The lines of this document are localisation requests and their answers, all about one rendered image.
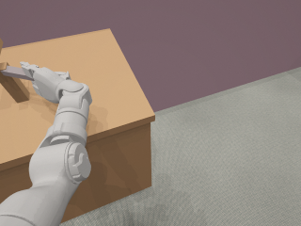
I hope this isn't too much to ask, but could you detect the left robot hand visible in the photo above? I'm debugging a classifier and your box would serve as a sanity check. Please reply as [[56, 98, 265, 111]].
[[20, 61, 71, 104]]

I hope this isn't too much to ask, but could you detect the tap lever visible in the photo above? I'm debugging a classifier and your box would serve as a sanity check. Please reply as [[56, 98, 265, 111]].
[[0, 65, 35, 81]]

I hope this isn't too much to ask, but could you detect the counter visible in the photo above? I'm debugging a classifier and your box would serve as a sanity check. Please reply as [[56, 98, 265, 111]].
[[0, 28, 155, 224]]

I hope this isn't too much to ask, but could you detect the robot left forearm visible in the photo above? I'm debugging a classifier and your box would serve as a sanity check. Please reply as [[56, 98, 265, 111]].
[[29, 79, 92, 182]]

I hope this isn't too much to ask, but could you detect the left robot upper arm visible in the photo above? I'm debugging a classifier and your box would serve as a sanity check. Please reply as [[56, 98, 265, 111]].
[[0, 141, 91, 226]]

